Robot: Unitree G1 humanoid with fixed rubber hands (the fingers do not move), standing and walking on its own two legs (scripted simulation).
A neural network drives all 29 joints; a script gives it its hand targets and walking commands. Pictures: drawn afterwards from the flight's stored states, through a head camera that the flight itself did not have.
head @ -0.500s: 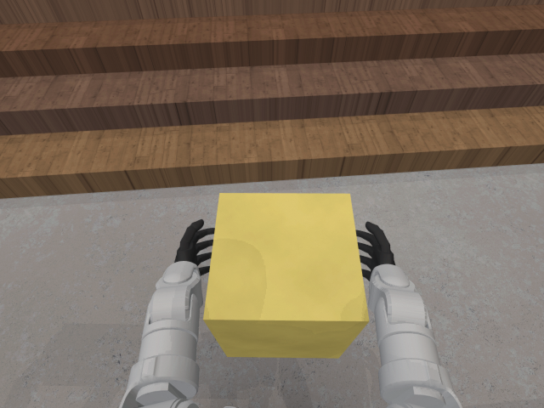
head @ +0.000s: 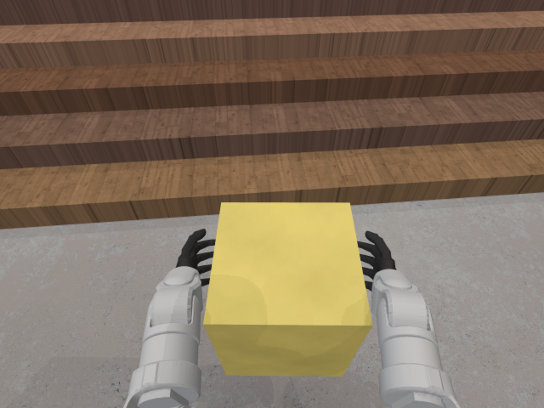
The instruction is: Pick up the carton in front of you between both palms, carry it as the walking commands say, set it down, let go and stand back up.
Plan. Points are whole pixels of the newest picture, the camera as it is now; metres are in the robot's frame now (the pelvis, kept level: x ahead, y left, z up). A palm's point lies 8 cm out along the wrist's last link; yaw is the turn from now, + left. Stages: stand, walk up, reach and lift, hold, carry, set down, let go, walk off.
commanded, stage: reach and lift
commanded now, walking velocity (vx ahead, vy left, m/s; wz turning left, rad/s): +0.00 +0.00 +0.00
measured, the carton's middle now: (284, 293) +0.31 +0.00 -0.05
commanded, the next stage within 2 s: hold in 0.68 s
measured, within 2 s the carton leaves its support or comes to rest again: neither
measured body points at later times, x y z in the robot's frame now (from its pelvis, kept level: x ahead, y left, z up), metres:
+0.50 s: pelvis +0.02 +0.00 +0.01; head +0.00 +0.00 +0.46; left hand +0.32 +0.15 +0.03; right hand +0.32 -0.15 +0.03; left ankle +0.03 +0.13 -0.74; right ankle +0.03 -0.13 -0.74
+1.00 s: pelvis +0.01 +0.00 +0.01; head -0.03 +0.00 +0.45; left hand +0.31 +0.15 +0.05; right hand +0.31 -0.15 +0.05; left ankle +0.03 +0.13 -0.74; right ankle +0.03 -0.13 -0.74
